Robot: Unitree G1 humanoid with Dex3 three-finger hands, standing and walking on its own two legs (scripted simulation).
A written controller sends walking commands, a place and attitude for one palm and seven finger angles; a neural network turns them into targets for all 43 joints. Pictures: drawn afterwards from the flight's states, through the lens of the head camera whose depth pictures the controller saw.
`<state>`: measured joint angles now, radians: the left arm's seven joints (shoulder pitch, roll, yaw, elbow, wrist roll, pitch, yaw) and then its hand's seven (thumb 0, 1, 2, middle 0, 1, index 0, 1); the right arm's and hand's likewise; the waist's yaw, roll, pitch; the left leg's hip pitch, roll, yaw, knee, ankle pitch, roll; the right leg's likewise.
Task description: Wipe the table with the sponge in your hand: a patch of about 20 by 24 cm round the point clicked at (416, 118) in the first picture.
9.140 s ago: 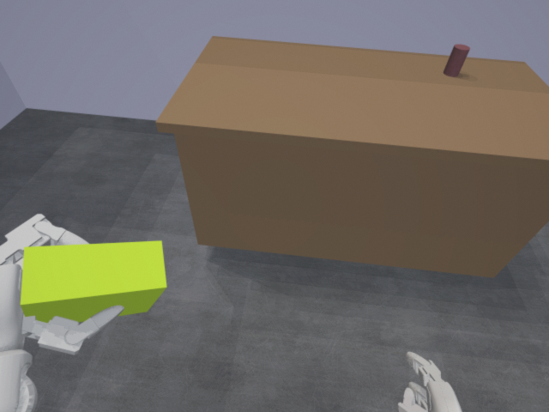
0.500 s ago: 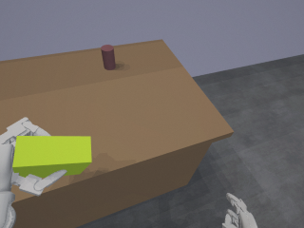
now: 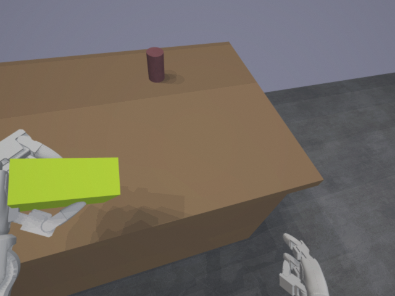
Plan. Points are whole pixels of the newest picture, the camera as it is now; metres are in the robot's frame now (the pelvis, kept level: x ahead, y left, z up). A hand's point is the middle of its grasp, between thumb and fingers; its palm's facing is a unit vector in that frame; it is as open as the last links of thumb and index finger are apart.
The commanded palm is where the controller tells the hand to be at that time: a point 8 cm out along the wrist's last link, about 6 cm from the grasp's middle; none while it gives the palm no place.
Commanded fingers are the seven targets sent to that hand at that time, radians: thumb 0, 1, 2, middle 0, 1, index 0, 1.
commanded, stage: come to a stop and stand still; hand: left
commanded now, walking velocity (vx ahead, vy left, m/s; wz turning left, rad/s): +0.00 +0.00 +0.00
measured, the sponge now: (82, 184) +0.24 +0.21 +0.13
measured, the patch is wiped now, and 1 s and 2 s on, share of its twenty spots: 0.00 0.00 0.00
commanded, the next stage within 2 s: look again from close up in 0.32 s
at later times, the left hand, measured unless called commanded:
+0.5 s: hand (51, 178) +0.23 +0.24 +0.16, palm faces +0.37 -0.84 -0.39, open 9.5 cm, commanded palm +0.17 +0.28 +0.18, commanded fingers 0.00 0.10 1.30 -1.20 -1.60 -1.20 -1.60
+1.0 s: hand (51, 177) +0.23 +0.24 +0.17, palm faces +0.37 -0.84 -0.40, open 9.5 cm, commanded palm +0.16 +0.28 +0.18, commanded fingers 0.00 0.10 1.30 -1.20 -1.60 -1.20 -1.60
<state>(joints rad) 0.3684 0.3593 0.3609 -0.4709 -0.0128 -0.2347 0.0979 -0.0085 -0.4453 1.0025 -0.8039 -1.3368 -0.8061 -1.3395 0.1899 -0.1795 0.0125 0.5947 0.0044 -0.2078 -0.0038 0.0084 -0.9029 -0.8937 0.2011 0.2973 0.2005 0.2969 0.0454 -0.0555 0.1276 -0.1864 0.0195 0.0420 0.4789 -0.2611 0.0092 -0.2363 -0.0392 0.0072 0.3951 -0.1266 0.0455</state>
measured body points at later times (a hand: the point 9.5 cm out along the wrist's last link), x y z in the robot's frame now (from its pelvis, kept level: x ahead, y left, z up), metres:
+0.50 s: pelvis +0.01 +0.00 +0.00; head +0.05 +0.02 +0.45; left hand +0.21 +0.29 +0.18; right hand +0.20 -0.22 -0.07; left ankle +0.00 +0.11 -0.74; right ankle +0.05 -0.15 -0.74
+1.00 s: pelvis +0.00 +0.00 +0.00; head +0.03 +0.00 +0.45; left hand +0.21 +0.28 +0.19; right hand +0.18 -0.23 -0.08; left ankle +0.00 +0.11 -0.74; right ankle +0.05 -0.15 -0.74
